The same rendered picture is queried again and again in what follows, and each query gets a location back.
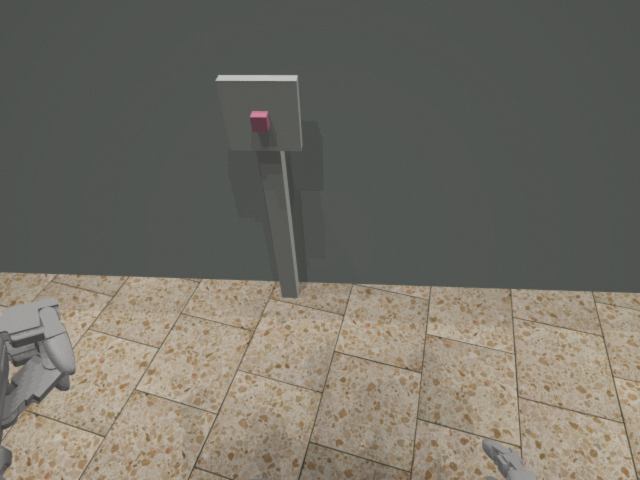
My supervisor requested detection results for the button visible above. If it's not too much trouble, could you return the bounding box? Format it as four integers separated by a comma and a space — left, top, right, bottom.
250, 111, 270, 132

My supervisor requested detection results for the robot left hand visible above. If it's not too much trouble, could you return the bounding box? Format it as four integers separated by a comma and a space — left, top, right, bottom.
0, 298, 76, 445

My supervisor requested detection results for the panel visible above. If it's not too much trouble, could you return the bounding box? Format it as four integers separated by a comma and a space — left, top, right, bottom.
215, 75, 302, 298

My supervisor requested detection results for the robot right hand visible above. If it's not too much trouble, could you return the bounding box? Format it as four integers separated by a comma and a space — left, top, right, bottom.
482, 438, 537, 480

